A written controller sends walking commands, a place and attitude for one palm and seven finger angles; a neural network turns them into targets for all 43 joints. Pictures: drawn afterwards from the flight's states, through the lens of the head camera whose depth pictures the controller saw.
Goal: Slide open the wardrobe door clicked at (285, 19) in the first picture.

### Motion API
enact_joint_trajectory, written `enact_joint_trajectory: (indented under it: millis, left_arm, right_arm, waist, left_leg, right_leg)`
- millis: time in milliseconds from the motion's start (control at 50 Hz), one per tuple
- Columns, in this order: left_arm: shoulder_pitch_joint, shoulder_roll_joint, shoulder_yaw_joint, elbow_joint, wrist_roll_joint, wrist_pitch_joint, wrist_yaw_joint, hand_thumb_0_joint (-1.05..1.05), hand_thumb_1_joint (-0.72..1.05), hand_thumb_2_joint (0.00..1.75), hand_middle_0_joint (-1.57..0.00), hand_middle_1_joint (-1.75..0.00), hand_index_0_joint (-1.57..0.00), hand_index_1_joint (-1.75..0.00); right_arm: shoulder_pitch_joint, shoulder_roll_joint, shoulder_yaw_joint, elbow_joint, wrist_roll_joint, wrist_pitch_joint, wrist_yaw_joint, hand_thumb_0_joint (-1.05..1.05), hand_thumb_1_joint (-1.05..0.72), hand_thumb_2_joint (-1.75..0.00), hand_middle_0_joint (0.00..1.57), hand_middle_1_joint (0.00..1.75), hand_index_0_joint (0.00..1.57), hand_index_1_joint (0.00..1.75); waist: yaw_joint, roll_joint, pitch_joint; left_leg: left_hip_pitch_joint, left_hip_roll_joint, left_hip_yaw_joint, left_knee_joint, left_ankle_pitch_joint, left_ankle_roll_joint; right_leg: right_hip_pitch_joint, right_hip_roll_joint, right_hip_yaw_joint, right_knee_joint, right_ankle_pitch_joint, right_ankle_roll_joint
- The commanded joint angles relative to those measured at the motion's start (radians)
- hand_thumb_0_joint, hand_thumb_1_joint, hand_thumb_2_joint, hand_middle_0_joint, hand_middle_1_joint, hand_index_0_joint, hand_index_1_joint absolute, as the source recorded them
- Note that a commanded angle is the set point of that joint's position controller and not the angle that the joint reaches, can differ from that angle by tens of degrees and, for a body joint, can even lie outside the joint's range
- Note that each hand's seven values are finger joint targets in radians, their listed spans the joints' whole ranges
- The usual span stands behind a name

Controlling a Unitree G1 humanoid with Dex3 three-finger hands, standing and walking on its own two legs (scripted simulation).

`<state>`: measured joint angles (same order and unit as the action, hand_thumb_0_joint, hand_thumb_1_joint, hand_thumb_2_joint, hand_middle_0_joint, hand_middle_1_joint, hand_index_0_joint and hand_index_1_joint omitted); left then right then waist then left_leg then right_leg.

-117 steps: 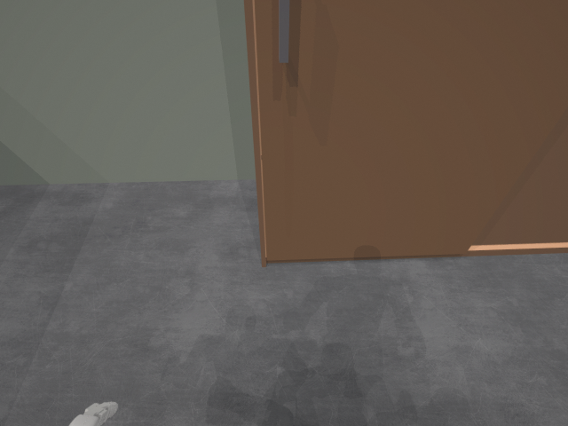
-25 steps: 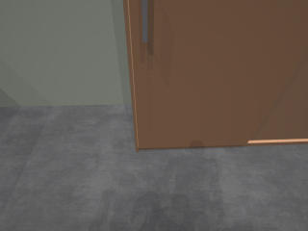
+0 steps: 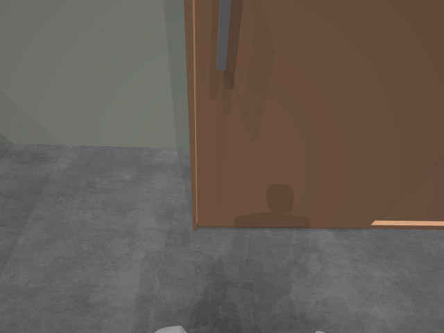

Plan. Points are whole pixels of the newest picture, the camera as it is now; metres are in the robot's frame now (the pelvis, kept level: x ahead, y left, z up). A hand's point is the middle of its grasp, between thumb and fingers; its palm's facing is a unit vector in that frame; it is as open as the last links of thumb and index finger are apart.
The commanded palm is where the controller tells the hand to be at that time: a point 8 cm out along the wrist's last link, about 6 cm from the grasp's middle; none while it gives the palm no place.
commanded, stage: take the last steps up to it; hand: left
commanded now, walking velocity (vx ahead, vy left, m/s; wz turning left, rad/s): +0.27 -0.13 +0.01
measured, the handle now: out of the picture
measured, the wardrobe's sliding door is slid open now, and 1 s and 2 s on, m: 0.00 0.00 0.00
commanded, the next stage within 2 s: come to a stop and stand still in 0.30 s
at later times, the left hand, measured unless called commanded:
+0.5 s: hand (185, 277) +0.26 +0.10 -0.15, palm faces -0.01 -0.98 -0.21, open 7.4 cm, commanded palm none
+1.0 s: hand (143, 316) +0.18 +0.17 -0.17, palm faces +0.14 -0.97 -0.20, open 7.4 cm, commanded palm none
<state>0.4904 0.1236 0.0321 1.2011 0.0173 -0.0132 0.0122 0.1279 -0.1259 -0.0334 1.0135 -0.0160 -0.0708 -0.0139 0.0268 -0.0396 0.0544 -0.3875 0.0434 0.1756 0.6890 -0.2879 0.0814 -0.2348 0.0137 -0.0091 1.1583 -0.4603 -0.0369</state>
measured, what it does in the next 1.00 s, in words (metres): walks ahead: right foot, then left foot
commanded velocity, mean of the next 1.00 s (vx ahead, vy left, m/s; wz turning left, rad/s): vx -0.02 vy -0.01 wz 0.01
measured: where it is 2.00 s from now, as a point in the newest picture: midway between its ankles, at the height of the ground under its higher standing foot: outside the picture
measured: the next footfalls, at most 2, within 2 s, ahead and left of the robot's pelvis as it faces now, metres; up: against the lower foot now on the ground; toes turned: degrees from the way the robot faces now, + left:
right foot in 0.42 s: +0.26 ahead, -0.19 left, +0.00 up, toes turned -8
left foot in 0.92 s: +0.19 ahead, +0.07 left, +0.00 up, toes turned +3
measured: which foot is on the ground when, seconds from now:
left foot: down 0.00-0.42, up 0.44-0.90, down 0.92-1.00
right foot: up 0.00-0.40, down 0.42-0.92, up 0.94-1.00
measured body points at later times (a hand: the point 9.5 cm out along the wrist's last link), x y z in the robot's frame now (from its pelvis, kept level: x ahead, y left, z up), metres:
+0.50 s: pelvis +0.17 -0.08 +0.01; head +0.21 -0.10 +0.46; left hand +0.26 +0.15 -0.13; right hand +0.09 -0.29 -0.15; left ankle +0.07 +0.06 -0.68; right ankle +0.22 -0.18 -0.72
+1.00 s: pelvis +0.16 -0.02 +0.01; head +0.17 +0.01 +0.46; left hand +0.17 +0.23 -0.16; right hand +0.28 -0.25 -0.11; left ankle +0.16 +0.08 -0.72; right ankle +0.20 -0.17 -0.69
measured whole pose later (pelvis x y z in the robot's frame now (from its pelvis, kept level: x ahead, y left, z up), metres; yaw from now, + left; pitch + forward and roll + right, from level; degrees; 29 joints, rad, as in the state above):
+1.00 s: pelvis +0.16 -0.02 +0.01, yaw +3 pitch -1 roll -1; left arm 0.23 0.23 0.07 1.02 0.02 0.06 0.03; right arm 0.12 -0.16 -0.03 0.96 -0.02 0.01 -0.02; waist 0.04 -0.06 0.06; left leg -0.27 0.02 0.04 0.61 -0.32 0.03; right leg -0.40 -0.06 -0.04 0.77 -0.43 0.04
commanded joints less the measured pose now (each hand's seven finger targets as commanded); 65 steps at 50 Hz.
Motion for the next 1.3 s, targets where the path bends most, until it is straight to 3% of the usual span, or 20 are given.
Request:
enact_joint_trajectory:
  millis: [0, 80, 280, 360, 380, 400, 420, 440, 500, 580, 720, 820, 860, 880, 900, 920, 980, 1040, 1160, 1280]
  left_arm:
    - [0.006, 0.035, 0.026, -0.096, 0.023, -0.010, -0.016, 0.00, 0.90, 0.90, -0.20, -0.30, -0.20, -0.30]
    - [0.006, 0.009, 0.030, -0.119, 0.024, 0.011, -0.021, 0.00, 0.90, 0.90, -0.20, -0.30, -0.20, -0.30]
    - [-0.320, 0.069, 0.036, -0.237, 0.011, 0.005, -0.037, 0.00, 0.90, 0.90, -0.20, -0.30, -0.20, -0.30]
    - [-0.190, 0.107, 0.046, -0.190, 0.012, -0.018, -0.032, 0.00, 0.90, 0.90, -0.20, -0.30, -0.20, -0.30]
    - [-0.088, 0.160, 0.056, -0.154, 0.016, -0.034, -0.025, 0.00, 0.90, 0.90, -0.20, -0.30, -0.20, -0.30]
    - [-0.010, 0.264, 0.076, -0.133, 0.018, -0.048, -0.008, 0.00, 0.90, 0.90, -0.20, -0.30, -0.20, -0.30]
    - [0.007, 0.272, 0.061, -0.137, -0.003, -0.045, 0.001, 0.00, 0.90, 0.90, -0.20, -0.30, -0.20, -0.30]
    - [-0.102, 0.215, 0.046, -0.146, -0.003, -0.047, 0.011, 0.00, 0.90, 0.90, -0.20, -0.30, -0.20, -0.30]
    - [-0.234, 0.179, 0.035, -0.187, 0.004, -0.027, 0.031, 0.00, 0.90, 0.90, -0.20, -0.30, -0.20, -0.30]
    - [-0.212, 0.200, 0.058, -0.198, 0.008, -0.002, 0.046, 0.00, 0.90, 0.90, -0.20, -0.30, -0.20, -0.30]
    - [-0.267, 0.222, 0.067, -0.243, 0.014, 0.013, 0.051, 0.00, 0.90, 0.90, -0.20, -0.30, -0.20, -0.30]
    - [-0.279, 0.238, 0.071, -0.263, 0.025, 0.026, 0.036, 0.00, 0.90, 0.90, -0.20, -0.30, -0.20, -0.30]
    - [-0.285, 0.229, 0.067, -0.259, 0.015, 0.033, 0.031, 0.00, 0.90, 0.90, -0.20, -0.30, -0.20, -0.30]
    - [-0.256, 0.184, 0.054, -0.262, 0.007, 0.039, 0.028, 0.00, 0.90, 0.90, -0.20, -0.30, -0.20, -0.30]
    - [-0.216, 0.113, 0.038, -0.271, -0.002, 0.044, 0.024, 0.00, 0.90, 0.90, -0.20, -0.30, -0.20, -0.30]
    - [-0.245, 0.123, 0.036, -0.273, 0.002, 0.049, 0.029, 0.00, 0.90, 0.90, -0.20, -0.30, -0.20, -0.30]
    - [-0.208, 0.143, 0.049, -0.215, 0.009, 0.055, 0.009, 0.00, 0.90, 0.90, -0.20, -0.30, -0.20, -0.30]
    - [-0.178, 0.153, 0.051, -0.181, 0.009, 0.052, -0.007, 0.00, 0.90, 0.90, -0.20, -0.30, -0.20, -0.30]
    - [-0.216, 0.136, 0.048, -0.194, 0.010, 0.065, -0.011, 0.00, 0.90, 0.90, -0.20, -0.30, -0.20, -0.30]
    - [-0.230, 0.097, 0.029, -0.186, 0.004, 0.063, -0.013, 0.00, 0.90, 0.90, -0.20, -0.30, -0.20, -0.30]
  right_arm:
    - [0.170, -0.109, -0.023, 0.030, -0.008, -0.004, -0.023, 0.00, -0.90, -0.90, 0.20, 0.30, 0.20, 0.30]
    - [0.181, -0.098, -0.030, 0.024, -0.009, -0.015, -0.020, 0.00, -0.90, -0.90, 0.20, 0.30, 0.20, 0.30]
    - [0.282, -0.171, -0.051, 0.049, -0.020, 0.007, -0.016, 0.00, -0.90, -0.90, 0.20, 0.30, 0.20, 0.30]
    - [0.278, -0.167, -0.051, 0.060, -0.018, 0.022, -0.013, 0.00, -0.90, -0.90, 0.20, 0.30, 0.20, 0.30]
    - [0.296, -0.144, -0.045, 0.065, -0.010, 0.021, -0.007, 0.00, -0.90, -0.90, 0.20, 0.30, 0.20, 0.30]
    - [0.349, -0.060, -0.022, 0.052, 0.000, 0.016, -0.001, 0.00, -0.90, -0.90, 0.20, 0.30, 0.20, 0.30]
    - [0.302, -0.085, -0.016, 0.036, 0.006, 0.030, -0.015, 0.00, -0.90, -0.90, 0.20, 0.30, 0.20, 0.30]
    - [0.323, -0.066, -0.017, 0.056, 0.009, 0.038, -0.023, 0.00, -0.90, -0.90, 0.20, 0.30, 0.20, 0.30]
    - [0.281, -0.055, -0.017, 0.073, 0.017, 0.069, -0.028, 0.00, -0.90, -0.90, 0.20, 0.30, 0.20, 0.30]
    - [0.217, -0.070, -0.033, 0.044, 0.003, 0.113, -0.019, 0.00, -0.90, -0.90, 0.20, 0.30, 0.20, 0.30]
    - [0.105, -0.104, -0.052, -0.038, -0.004, 0.137, 0.000, 0.00, -0.90, -0.90, 0.20, 0.30, 0.20, 0.30]
    - [0.095, -0.101, -0.047, -0.065, 0.004, 0.109, 0.003, 0.00, -0.90, -0.90, 0.20, 0.30, 0.20, 0.30]
    - [0.161, -0.105, -0.040, -0.046, 0.005, 0.091, 0.001, 0.00, -0.90, -0.90, 0.20, 0.30, 0.20, 0.30]
    - [0.181, -0.154, -0.044, -0.038, 0.003, 0.078, 0.000, 0.00, -0.90, -0.90, 0.20, 0.30, 0.20, 0.30]
    - [0.160, -0.241, -0.058, -0.060, -0.006, 0.065, -0.004, 0.00, -0.90, -0.90, 0.20, 0.30, 0.20, 0.30]
    - [0.098, -0.261, -0.052, -0.085, -0.011, 0.074, -0.010, 0.00, -0.90, -0.90, 0.20, 0.30, 0.20, 0.30]
    - [0.000, -0.202, -0.026, -0.084, -0.016, 0.061, -0.036, 0.00, -0.90, -0.90, 0.20, 0.30, 0.20, 0.30]
    - [0.038, -0.185, -0.022, -0.063, -0.008, 0.057, -0.042, 0.00, -0.90, -0.90, 0.20, 0.30, 0.20, 0.30]
    - [0.183, -0.195, -0.040, -0.007, -0.011, 0.057, -0.055, 0.00, -0.90, -0.90, 0.20, 0.30, 0.20, 0.30]
    - [0.201, -0.206, -0.045, 0.033, -0.016, 0.066, -0.043, 0.00, -0.90, -0.90, 0.20, 0.30, 0.20, 0.30]
  waist:
    - [-0.017, 0.094, 0.086]
    - [0.006, 0.125, 0.035]
    - [-0.073, 0.171, 0.076]
    - [-0.009, 0.117, -0.025]
    - [0.036, 0.009, -0.104]
    - [0.043, -0.273, -0.221]
    - [0.051, -0.185, -0.242]
    - [-0.001, -0.133, -0.200]
    - [-0.025, -0.090, -0.110]
    - [-0.001, -0.064, -0.102]
    - [-0.012, -0.123, -0.119]
    - [-0.022, -0.177, -0.113]
    - [-0.057, -0.126, -0.140]
    - [-0.059, 0.022, -0.150]
    - [-0.049, 0.337, -0.116]
    - [-0.049, 0.332, -0.067]
    - [-0.003, 0.215, -0.010]
    - [-0.012, 0.169, -0.004]
    - [-0.062, 0.160, -0.034]
    - [-0.073, 0.228, -0.042]
  left_leg:
    - [0.045, 0.304, -0.395, -0.519, -0.046, 0.069]
    - [0.052, 0.231, -0.195, -0.497, 0.122, 0.058]
    - [0.205, 0.256, -0.175, -0.455, 0.235, 0.066]
    - [0.183, 0.198, -0.127, -0.240, 0.244, 0.003]
    - [0.089, 0.144, -0.073, -0.044, 0.194, -0.036]
    - [-0.111, 0.013, 0.007, 0.224, -0.194, -0.088]
    - [-0.073, 0.005, -0.110, 0.338, -0.360, -0.089]
    - [-0.014, 0.040, -0.159, 0.347, -0.297, -0.096]
    - [-0.007, 0.046, -0.171, 0.337, -0.242, -0.114]
    - [-0.067, -0.004, -0.160, 0.378, -0.198, -0.138]
    - [-0.075, -0.013, -0.191, 0.355, -0.136, -0.152]
    - [0.084, -0.022, -0.140, 0.061, -0.111, -0.128]
    - [0.248, -0.028, -0.109, -0.183, 0.081, -0.122]
    - [0.335, 0.047, -0.179, -0.288, 0.137, -0.113]
    - [0.279, 0.278, -0.463, -0.399, 0.292, -0.051]
    - [0.122, 0.343, -0.516, -0.449, 0.294, 0.029]
    - [0.111, 0.252, -0.402, -0.471, 0.152, 0.029]
    - [0.194, 0.222, -0.328, -0.469, 0.193, 0.020]
    - [0.333, 0.270, -0.365, -0.457, 0.282, 0.054]
    - [0.265, 0.238, -0.366, -0.494, 0.041, 0.051]
  right_leg:
    - [-0.286, -0.121, 0.037, 0.136, 0.166, 0.018]
    - [-0.273, -0.135, -0.009, -0.013, 0.251, 0.051]
    - [-0.254, -0.121, -0.082, -0.483, 0.255, 0.063]
    - [0.038, -0.051, -0.134, -0.681, 0.307, 0.036]
    - [0.236, -0.125, -0.040, -0.717, 0.341, 0.006]
    - [0.440, -0.393, 0.261, -0.765, 0.574, -0.074]
    - [0.344, -0.453, 0.296, -0.793, 0.840, -0.132]
    - [0.246, -0.418, 0.203, -0.791, 0.976, -0.136]
    - [0.115, -0.378, 0.089, -0.738, 1.170, -0.142]
    - [0.114, -0.389, 0.075, -0.746, 1.161, -0.155]
    - [0.075, -0.380, 0.052, -0.762, 0.952, -0.152]
    - [-0.003, -0.331, 0.063, -0.751, 0.667, -0.118]
    - [-0.062, -0.271, 0.026, -0.683, 0.471, -0.052]
    - [-0.130, -0.204, -0.008, -0.579, 0.299, -0.006]
    - [-0.246, -0.080, -0.079, -0.443, -0.024, 0.066]
    - [-0.197, -0.056, 0.003, -0.324, -0.115, 0.071]
    - [-0.199, -0.055, 0.073, -0.192, 0.044, 0.075]
    - [-0.232, -0.049, 0.064, -0.171, 0.118, 0.088]
    - [-0.254, -0.058, 0.054, -0.241, 0.071, 0.101]
    - [-0.120, -0.052, -0.004, -0.442, 0.009, 0.076]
